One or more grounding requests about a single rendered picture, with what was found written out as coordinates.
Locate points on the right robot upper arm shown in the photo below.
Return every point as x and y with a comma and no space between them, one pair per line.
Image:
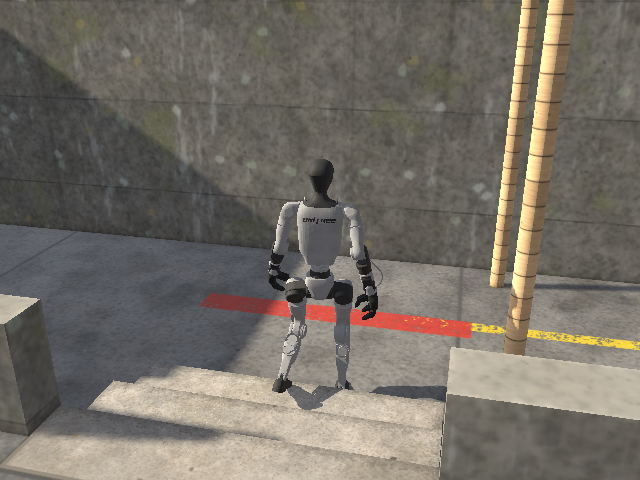
352,213

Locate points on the robot right thigh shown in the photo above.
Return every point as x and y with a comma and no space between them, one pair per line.
343,298

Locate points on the robot left hand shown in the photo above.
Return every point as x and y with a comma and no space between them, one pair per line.
272,280

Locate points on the robot right hand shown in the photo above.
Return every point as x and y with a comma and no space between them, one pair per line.
371,307

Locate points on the left robot forearm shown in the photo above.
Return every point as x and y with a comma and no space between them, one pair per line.
275,262

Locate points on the left robot upper arm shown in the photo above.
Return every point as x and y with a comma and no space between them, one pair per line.
288,212

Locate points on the left robot foot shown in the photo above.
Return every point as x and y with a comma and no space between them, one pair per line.
280,385

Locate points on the right robot forearm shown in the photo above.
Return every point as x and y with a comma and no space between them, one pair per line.
366,275

